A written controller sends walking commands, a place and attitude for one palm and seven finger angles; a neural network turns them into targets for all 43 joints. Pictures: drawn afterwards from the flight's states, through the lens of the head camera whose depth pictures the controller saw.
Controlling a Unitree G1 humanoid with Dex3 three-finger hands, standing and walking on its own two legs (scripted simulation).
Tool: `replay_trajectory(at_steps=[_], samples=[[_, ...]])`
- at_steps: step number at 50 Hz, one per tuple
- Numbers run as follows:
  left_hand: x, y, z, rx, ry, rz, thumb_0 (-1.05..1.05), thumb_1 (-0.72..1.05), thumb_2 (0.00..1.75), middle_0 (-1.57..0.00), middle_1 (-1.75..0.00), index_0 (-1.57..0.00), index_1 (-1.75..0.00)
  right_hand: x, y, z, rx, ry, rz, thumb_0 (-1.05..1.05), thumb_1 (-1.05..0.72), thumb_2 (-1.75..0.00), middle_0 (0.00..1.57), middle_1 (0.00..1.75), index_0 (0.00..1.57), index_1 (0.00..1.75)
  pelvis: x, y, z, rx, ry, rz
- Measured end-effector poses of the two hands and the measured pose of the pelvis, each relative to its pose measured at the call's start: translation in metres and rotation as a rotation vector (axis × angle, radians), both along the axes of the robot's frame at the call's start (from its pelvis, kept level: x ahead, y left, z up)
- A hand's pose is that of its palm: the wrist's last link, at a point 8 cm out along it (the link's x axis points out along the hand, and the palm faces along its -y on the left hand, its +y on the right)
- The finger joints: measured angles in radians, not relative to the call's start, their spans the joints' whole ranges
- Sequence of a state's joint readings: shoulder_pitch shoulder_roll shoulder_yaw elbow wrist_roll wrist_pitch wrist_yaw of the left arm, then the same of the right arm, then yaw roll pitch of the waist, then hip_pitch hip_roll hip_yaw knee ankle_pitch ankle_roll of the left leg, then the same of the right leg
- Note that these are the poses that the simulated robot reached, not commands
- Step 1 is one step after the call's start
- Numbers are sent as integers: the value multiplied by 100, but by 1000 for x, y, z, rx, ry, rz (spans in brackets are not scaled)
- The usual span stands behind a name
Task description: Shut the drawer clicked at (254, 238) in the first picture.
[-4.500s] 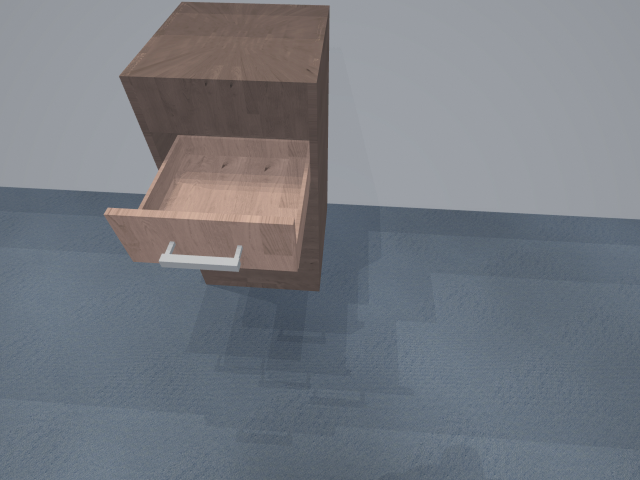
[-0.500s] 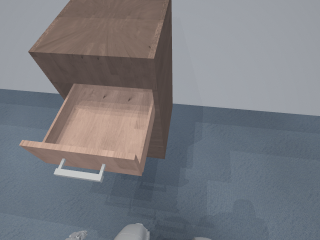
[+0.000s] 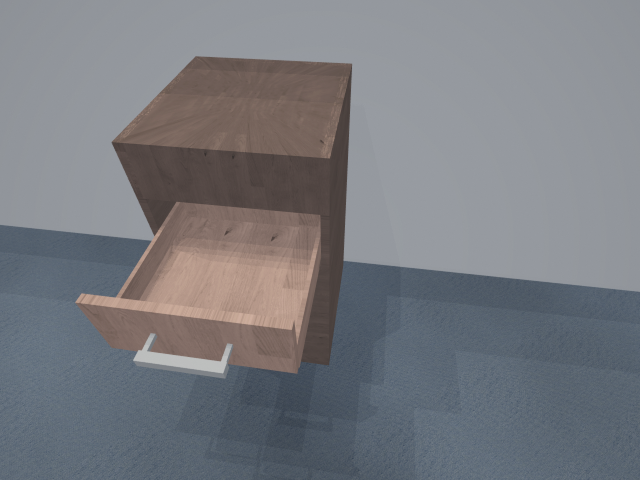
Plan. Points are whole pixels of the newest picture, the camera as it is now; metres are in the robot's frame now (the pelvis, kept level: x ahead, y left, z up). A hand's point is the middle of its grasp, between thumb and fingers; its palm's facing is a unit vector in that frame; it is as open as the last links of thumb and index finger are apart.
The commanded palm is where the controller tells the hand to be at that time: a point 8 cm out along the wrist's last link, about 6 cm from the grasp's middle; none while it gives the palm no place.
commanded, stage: come to a stop and stand still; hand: left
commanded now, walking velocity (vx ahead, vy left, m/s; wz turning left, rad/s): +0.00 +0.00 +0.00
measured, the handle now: (185, 354) +0.36 +0.27 -0.16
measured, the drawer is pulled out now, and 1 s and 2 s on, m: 0.28 0.28 0.28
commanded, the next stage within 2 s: look again from close up in 0.26 s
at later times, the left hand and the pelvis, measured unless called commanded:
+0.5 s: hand out of the picture -0.02 +0.13 -0.17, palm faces +0.02 -0.99 -0.16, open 7.4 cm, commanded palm none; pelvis +0.00 -0.02 +0.01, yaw +0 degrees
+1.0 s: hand out of the picture +0.00 +0.12 -0.17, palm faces +0.03 -0.98 -0.17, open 7.4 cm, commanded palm none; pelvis +0.02 -0.03 +0.01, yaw +0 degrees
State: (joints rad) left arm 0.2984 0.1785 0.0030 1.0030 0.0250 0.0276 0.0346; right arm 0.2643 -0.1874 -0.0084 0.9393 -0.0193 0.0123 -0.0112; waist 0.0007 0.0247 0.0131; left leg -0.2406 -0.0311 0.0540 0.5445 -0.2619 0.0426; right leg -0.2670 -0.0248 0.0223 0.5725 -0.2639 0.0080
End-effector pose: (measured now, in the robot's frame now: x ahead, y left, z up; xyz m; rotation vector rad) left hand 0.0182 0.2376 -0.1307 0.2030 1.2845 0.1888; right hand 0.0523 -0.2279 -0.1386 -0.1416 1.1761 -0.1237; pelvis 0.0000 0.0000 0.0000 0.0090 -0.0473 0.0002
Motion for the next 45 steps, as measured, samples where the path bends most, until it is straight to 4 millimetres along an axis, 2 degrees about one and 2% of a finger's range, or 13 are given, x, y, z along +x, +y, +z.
replay_trajectory(at_steps=[6, 12, 16, 20, 27, 45], samples=[[-30, 1, 2, 6, 49, 20, 1, 91, 90, -20, -30, -19, -30, -33, -3, -5, 5, 87, -3, 0, -92, -90, 20, 30, 20, 30, -7, -1, 2, 6, 14, 2], [-55, -14, 0, -20, 121, 34, 1, 91, 90, -20, -30, -19, -30, -60, -9, -7, 7, 159, -27, 0, -91, -90, 20, 30, 20, 30, -7, -7, 3, 8, 24, -1], [-60, -29, -2, -48, 148, 34, 1, 91, 90, -20, -30, -19, -30, -72, -11, -6, 10, 199, -42, 0, -91, -90, 20, 30, 20, 30, -5, -11, 4, 8, 27, -3], [-55, -44, -5, -76, 149, 30, 1, 91, 90, -20, -30, -19, -30, -80, -10, -6, 18, 230, -51, 0, -91, -90, 20, 30, 20, 30, -2, -16, 5, 8, 28, -4], [-35, -62, -8, -101, 124, 10, 1, 92, 90, -20, -30, -20, -30, -80, -5, -5, 38, 247, -61, 0, -91, -90, 20, 30, 20, 30, 2, -23, 7, 7, 23, -7], [-18, -61, -5, -80, 102, 21, 1, 92, 90, -20, -30, -19, -30, -55, -10, -4, 43, 219, -53, 0, -91, -90, 20, 30, 20, 30, 14, -32, 9, 3, 19, -5]])
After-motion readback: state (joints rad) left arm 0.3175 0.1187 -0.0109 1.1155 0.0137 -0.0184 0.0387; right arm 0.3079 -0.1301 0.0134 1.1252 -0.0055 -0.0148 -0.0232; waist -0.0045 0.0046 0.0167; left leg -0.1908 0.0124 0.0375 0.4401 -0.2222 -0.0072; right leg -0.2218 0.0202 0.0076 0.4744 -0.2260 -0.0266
